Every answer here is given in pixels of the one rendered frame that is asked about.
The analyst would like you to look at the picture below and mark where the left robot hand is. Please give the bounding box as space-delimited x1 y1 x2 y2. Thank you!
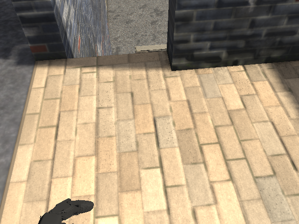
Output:
38 198 94 224

